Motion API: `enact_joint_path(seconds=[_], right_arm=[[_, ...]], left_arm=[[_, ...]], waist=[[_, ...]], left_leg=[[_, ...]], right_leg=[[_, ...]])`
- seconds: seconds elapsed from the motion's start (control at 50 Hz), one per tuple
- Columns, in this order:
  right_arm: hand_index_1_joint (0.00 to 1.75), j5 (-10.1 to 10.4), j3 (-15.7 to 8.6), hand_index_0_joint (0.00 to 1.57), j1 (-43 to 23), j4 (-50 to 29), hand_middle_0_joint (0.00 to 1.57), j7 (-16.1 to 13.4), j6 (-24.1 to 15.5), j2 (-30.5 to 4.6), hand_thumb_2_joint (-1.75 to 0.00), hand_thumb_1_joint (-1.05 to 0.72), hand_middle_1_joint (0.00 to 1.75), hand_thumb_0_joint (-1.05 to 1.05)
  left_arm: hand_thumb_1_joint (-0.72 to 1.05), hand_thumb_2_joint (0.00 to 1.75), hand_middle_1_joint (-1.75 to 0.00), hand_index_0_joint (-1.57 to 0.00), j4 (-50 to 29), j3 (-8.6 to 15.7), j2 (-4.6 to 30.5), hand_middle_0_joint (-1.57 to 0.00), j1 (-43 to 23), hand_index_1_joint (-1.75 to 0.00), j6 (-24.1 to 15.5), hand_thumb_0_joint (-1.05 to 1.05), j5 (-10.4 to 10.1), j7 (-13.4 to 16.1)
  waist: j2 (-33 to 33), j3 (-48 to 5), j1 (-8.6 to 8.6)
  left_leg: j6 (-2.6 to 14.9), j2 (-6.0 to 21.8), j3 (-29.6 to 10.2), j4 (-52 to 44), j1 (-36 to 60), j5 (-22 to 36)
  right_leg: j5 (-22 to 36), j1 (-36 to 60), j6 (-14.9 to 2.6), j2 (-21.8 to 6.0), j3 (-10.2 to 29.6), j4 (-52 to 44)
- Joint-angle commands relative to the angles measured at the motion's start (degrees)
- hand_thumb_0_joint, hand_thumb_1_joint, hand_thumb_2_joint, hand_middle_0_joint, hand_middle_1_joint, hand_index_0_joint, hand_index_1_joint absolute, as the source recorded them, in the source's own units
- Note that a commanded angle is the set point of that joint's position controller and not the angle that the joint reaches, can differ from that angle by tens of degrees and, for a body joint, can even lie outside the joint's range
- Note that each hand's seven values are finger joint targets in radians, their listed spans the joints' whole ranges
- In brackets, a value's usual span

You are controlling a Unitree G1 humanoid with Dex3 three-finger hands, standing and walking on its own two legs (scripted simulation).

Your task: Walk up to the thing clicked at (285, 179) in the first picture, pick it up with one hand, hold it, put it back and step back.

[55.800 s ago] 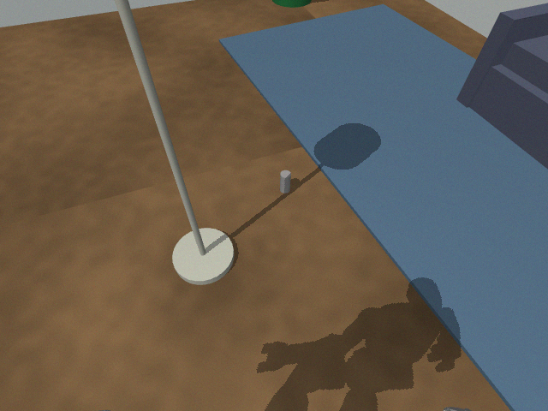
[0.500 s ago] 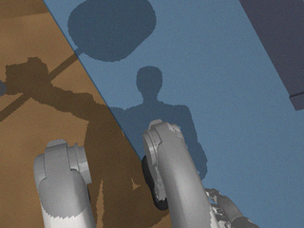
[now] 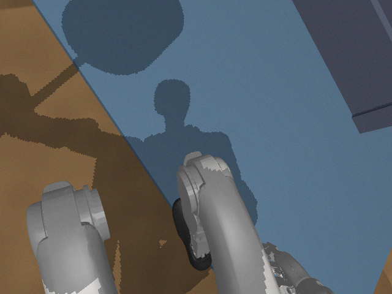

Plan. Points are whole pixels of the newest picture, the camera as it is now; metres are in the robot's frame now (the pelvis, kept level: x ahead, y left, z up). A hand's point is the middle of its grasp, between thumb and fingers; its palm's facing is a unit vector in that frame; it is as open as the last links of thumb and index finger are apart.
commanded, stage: rest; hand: left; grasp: from above
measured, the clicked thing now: out of the picture +0.46 +0.36 -0.24
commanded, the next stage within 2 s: open in 0.40 s
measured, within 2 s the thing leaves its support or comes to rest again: rests again in 0.34 s
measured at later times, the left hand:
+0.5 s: hand out of the picture +0.44 +0.36 -0.21, palm faces -0.42 -0.18 -0.89, open 9.0 cm
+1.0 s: hand out of the picture +0.44 +0.36 -0.20, palm faces -0.42 -0.17 -0.89, open 10.8 cm
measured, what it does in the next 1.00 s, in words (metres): stands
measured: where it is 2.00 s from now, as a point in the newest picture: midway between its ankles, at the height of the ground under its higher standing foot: (148, 267)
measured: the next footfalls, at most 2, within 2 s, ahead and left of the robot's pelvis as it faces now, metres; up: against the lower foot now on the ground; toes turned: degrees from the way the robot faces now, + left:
none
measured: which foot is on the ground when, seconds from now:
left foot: down 0.00-1.00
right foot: down 0.00-1.00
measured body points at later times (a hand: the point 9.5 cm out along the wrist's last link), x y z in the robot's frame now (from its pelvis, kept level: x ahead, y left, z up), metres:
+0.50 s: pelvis +0.00 +0.00 +0.00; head +0.23 +0.16 +0.35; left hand +0.45 +0.37 -0.16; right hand +0.09 -0.25 -0.05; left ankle +0.07 +0.11 -0.27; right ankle +0.13 -0.14 -0.25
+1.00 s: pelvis +0.00 +0.00 +0.00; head +0.22 +0.16 +0.36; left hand +0.45 +0.37 -0.15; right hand +0.09 -0.25 -0.05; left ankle +0.07 +0.11 -0.27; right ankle +0.12 -0.14 -0.25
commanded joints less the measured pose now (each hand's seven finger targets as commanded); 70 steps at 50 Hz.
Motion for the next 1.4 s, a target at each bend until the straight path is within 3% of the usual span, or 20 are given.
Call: enact_joint_path(seconds=[0.0, 0.06, 0.08, 0.14, 0.2, 0.3, 0.4, 0.48, 0.6, 0.62, 0.7, 0.72, 0.76, 0.82, 1.04, 1.18, 1.24, 1.3, 1.34, 1.38], right_arm=[[0.30, 0.2, -6.4, 0.20, 7.9, -1.2, 0.20, -0.4, -1.0, -18.0, -0.90, -0.92, 0.30, 0.00], [0.30, 0.3, -6.1, 0.20, 7.3, -1.6, 0.20, -0.1, -1.1, -17.5, -0.90, -0.92, 0.30, 0.00], [0.30, 0.1, -6.1, 0.20, 7.9, -1.4, 0.20, 0.1, -1.3, -17.7, -0.90, -0.92, 0.30, 0.00], [0.30, 0.1, -6.1, 0.20, 7.6, -1.9, 0.20, 0.3, -1.6, -18.1, -0.90, -0.92, 0.30, 0.00], [0.30, -0.1, -5.7, 0.20, 8.1, -1.1, 0.20, 0.7, -1.8, -18.0, -0.90, -0.92, 0.30, 0.00], [0.30, -0.1, -5.1, 0.20, 7.3, -1.9, 0.20, 0.7, -2.0, -18.1, -0.90, -0.92, 0.30, 0.00], [0.30, -0.4, -4.7, 0.20, 7.9, -1.5, 0.20, 0.8, -2.4, -18.7, -0.90, -0.92, 0.30, 0.00], [0.30, -0.5, -4.3, 0.20, 7.0, -1.7, 0.20, 0.8, -2.7, -18.6, -0.90, -0.92, 0.30, 0.00], [0.30, -0.4, -4.5, 0.20, 6.7, -1.7, 0.20, 0.7, -2.5, -18.8, -0.90, -0.90, 0.30, 0.00], [0.30, -0.5, -4.5, 0.20, 7.3, -1.3, 0.20, 0.9, -2.7, -18.8, -0.90, -0.91, 0.30, 0.00], [0.30, -0.2, -4.7, 0.20, 6.3, -2.1, 0.20, 1.0, -3.1, -19.0, -0.90, -0.91, 0.30, 0.00], [0.30, -0.4, -4.9, 0.20, 6.6, -1.4, 0.20, 1.2, -3.1, -19.1, -0.90, -0.91, 0.30, 0.00], [0.30, -0.1, -5.0, 0.20, 6.7, -2.0, 0.20, 1.3, -2.9, -19.0, -0.90, -0.91, 0.30, 0.00], [0.30, 0.0, -4.9, 0.20, 6.4, -2.3, 0.20, 1.4, -2.7, -18.9, -0.90, -0.91, 0.30, 0.00], [0.30, -0.2, -4.1, 0.20, 7.2, -2.1, 0.20, 1.3, -2.5, -19.1, -0.90, -0.90, 0.30, 0.00], [0.30, -0.1, -4.2, 0.20, 6.1, -2.1, 0.20, 0.7, -2.3, -19.0, -0.90, -0.90, 0.30, 0.00], [0.30, -0.4, -4.1, 0.20, 6.8, -1.6, 0.20, 1.0, -2.5, -18.9, -0.90, -0.90, 0.30, 0.00], [0.30, -0.3, -4.2, 0.20, 6.6, -1.5, 0.20, 1.1, -2.8, -18.8, -0.90, -0.90, 0.30, 0.00], [0.30, -0.2, -4.5, 0.20, 7.0, -1.3, 0.20, 1.2, -3.0, -18.7, -0.90, -0.90, 0.30, 0.00], [0.30, 0.3, -5.5, 0.20, 6.6, -1.9, 0.20, 1.1, -3.0, -18.7, -0.90, -0.91, 0.30, 0.00]], left_arm=[[0.44, 1.25, -1.55, -0.72, -10.4, 0.8, 12.9, -0.63, -19.4, -1.46, 0.1, 0.00, -0.8, 2.6], [0.42, 1.24, -1.56, -0.71, -9.1, 0.4, 12.2, -0.62, -17.4, -1.47, 0.3, 0.00, -1.5, 2.7], [0.40, 1.26, -1.56, -0.70, -8.8, 0.2, 11.3, -0.61, -17.0, -1.47, 0.3, 0.00, -1.3, 2.4], [0.43, 1.27, -1.56, -0.72, -9.9, 0.9, 12.7, -0.64, -16.8, -1.47, 0.2, 0.00, -1.8, 2.3], [0.45, 1.25, -1.56, -0.73, -9.8, 0.4, 12.3, -0.64, -17.8, -1.47, 0.1, 0.00, -1.8, 2.2], [0.45, 1.24, -1.54, -0.73, -8.6, 0.6, 13.6, -0.64, -16.6, -1.45, -0.5, 0.00, -2.3, 3.1], [0.44, 1.23, -1.51, -0.74, -8.6, 1.2, 14.7, -0.65, -17.2, -1.42, -0.6, 0.00, -1.8, 3.9], [0.44, 1.20, -1.49, -0.74, -7.0, -0.1, 14.0, -0.66, -16.5, -1.40, -0.4, 0.00, -1.5, 4.5], [-0.04, 1.13, -1.49, -0.30, -7.3, 0.6, 14.7, -0.22, -15.6, -1.40, 0.4, 0.00, -1.7, 5.0], [-0.12, 1.14, -1.50, -0.27, -7.5, 0.0, 14.2, -0.19, -17.2, -1.41, 0.5, 0.00, -1.7, 4.8], [-0.27, 1.17, -1.48, -0.21, -7.9, -0.4, 13.6, -0.15, -15.7, -1.41, 1.0, 0.00, -2.5, 3.8], [-0.25, 1.18, -1.49, -0.22, -6.8, -0.5, 13.2, -0.15, -15.6, -1.42, 1.2, 0.00, -2.6, 3.5], [-0.25, 1.21, -1.51, -0.22, -8.6, 0.0, 13.4, -0.15, -14.9, -1.44, 1.3, 0.00, -2.8, 3.0], [-0.26, 1.22, -1.50, -0.21, -9.5, -0.4, 13.1, -0.15, -15.3, -1.44, 1.3, 0.00, -3.0, 2.5], [-0.25, 1.17, -1.47, -0.20, -9.2, -0.5, 14.3, -0.14, -16.2, -1.40, 0.2, 0.00, -3.3, 2.1], [-0.27, 1.18, -1.46, -0.20, -9.1, -0.1, 15.1, -0.14, -15.3, -1.40, -0.1, 0.00, -3.3, 3.0], [-0.27, 1.17, -1.45, -0.20, -8.0, -1.3, 13.1, -0.13, -15.5, -1.39, 0.2, 0.00, -3.1, 2.6], [-0.42, 1.00, -1.28, -0.08, -8.7, -1.1, 14.2, -0.07, -14.3, -1.22, 0.3, 0.00, -3.3, 2.7], [-0.53, 0.99, -1.12, -0.08, -11.1, 0.1, 15.0, -0.06, -14.3, -1.06, 0.5, 0.00, -3.4, 3.1], [-0.54, 0.99, -1.05, -0.07, -15.6, 1.5, 14.3, -0.06, -14.4, -1.04, 0.7, 0.00, -4.8, 3.6]], waist=[[32.0, -34.3, -1.33], [31.2, -33.8, -1.23], [29.6, -33.2, -2.23], [30.7, -33.9, -1.17], [30.1, -32.8, -2.52], [29.6, -32.8, -1.97], [28.2, -32.5, -2.82], [28.7, -31.2, -3.07], [29.3, -32.0, -2.33], [29.8, -31.4, -3.25], [31.2, -32.0, -2.29], [29.9, -30.2, -3.03], [30.6, -31.2, -1.89], [31.9, -31.7, -1.89], [28.3, -30.5, -3.07], [29.2, -31.5, -1.61], [28.0, -29.4, -3.37], [29.1, -30.4, -2.09], [30.6, -33.1, -0.77], [33.7, -36.2, 0.72]], left_leg=[[-3.99, 2.4, 1.9, -18.9, 37.1, 5.9], [-3.60, 2.3, 2.6, -18.1, 35.5, 5.9], [-3.43, 2.3, 2.7, -17.6, 35.5, 5.9], [-3.66, 2.3, 2.4, -18.3, 36.0, 6.1], [-3.56, 2.4, 2.3, -17.4, 35.6, 6.5], [-3.46, 2.5, 1.9, -17.5, 34.6, 6.2], [-3.07, 2.5, 2.5, -16.2, 33.9, 6.4], [-3.13, 2.7, 2.2, -16.5, 33.4, 5.2], [-3.25, 2.8, 2.0, -16.9, 33.7, 5.5], [-3.27, 2.7, 2.0, -16.5, 33.8, 5.6], [-3.70, 2.9, 1.3, -17.4, 35.5, 6.1], [-3.72, 2.9, 0.9, -17.2, 34.5, 5.4], [-3.83, 2.7, 1.2, -17.9, 35.1, 6.0], [-3.98, 2.7, 1.2, -18.3, 35.6, 6.2], [-3.06, 2.6, 2.0, -16.5, 33.3, 5.2], [-3.41, 2.7, 1.3, -17.3, 33.7, 4.6], [-3.16, 2.8, 1.5, -16.6, 33.0, 4.2], [-3.21, 2.7, 1.7, -16.7, 33.7, 4.7], [-3.57, 2.7, 1.5, -16.9, 35.8, 6.4], [-4.13, 2.5, 1.6, -18.3, 37.8, 7.4]], right_leg=[[12.6, 8.0, -0.79, -0.4, -8.3, -8.1], [13.1, 8.9, -0.73, 0.2, -8.2, -8.8], [13.2, 9.5, -0.47, 0.1, -8.2, -9.0], [13.0, 9.7, -0.64, 0.0, -8.4, -8.8], [13.7, 10.2, -0.39, 0.0, -8.4, -8.6], [13.6, 10.3, -0.54, 0.4, -8.9, -8.9], [14.1, 11.9, -0.17, 0.4, -8.8, -9.4], [13.5, 11.6, -0.29, 0.9, -9.1, -9.5], [13.8, 11.6, -0.40, 0.9, -9.2, -9.3], [13.9, 11.0, -0.36, 0.7, -9.1, -8.8], [14.0, 10.4, -0.46, 0.6, -9.2, -8.7], [13.5, 9.1, -0.22, 0.3, -9.3, -8.2], [13.5, 10.1, -0.42, 0.3, -9.2, -8.6], [13.6, 10.2, -0.60, 0.2, -9.1, -8.4], [13.4, 11.8, -0.18, 0.3, -8.8, -9.7], [13.0, 11.1, -0.46, 0.5, -9.2, -9.2], [12.8, 10.7, -0.14, 0.7, -9.1, -9.4], [13.0, 10.9, -0.36, 0.7, -8.8, -9.4], [14.1, 11.3, -0.43, 0.6, -8.9, -8.7], [14.8, 12.2, -0.60, 0.2, -8.6, -8.6]])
